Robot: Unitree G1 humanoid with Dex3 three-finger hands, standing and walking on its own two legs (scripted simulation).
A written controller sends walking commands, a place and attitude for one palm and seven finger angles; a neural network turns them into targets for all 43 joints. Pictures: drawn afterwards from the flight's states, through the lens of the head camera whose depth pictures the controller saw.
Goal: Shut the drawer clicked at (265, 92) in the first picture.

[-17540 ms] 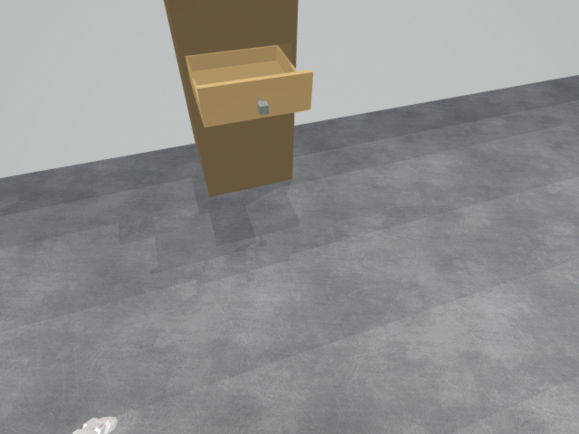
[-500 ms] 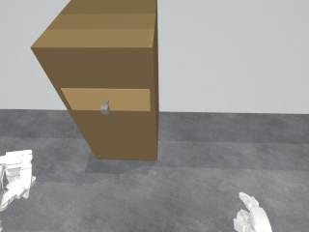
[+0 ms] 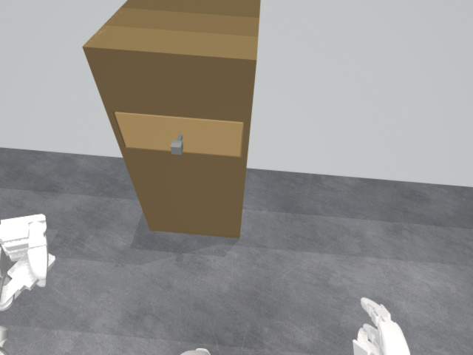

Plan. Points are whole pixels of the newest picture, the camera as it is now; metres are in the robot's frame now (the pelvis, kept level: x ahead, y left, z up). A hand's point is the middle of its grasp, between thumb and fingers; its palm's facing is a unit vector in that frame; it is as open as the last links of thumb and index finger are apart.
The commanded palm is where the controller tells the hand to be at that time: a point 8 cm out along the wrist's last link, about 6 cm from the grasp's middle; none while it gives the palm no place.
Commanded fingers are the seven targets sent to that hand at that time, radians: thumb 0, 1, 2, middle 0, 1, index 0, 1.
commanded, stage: step back with the hand held close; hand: left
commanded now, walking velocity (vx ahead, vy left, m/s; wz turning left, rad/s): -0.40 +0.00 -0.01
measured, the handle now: (178, 143) +0.71 +0.23 -0.14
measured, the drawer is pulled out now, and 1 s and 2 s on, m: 0.00 0.00 0.00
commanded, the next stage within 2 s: stop stepping back and stand still in 0.34 s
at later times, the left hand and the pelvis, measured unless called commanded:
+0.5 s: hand (27, 333) +0.11 +0.21 +0.18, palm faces +0.23 -0.81 -0.53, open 3.3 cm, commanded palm +0.05 +0.26 +0.19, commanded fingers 0.00 0.90 0.90 -1.40 -1.60 -1.40 -1.60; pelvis -0.10 -0.01 -0.01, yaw -3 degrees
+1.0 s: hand out of the picture +0.04 +0.22 +0.19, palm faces +0.29 -0.81 -0.51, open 3.3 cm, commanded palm -0.02 +0.28 +0.19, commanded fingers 0.00 0.90 0.90 -1.40 -1.60 -1.40 -1.60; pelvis -0.16 +0.00 +0.01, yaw -1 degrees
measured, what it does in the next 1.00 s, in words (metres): walks backwards: right foot, then left foot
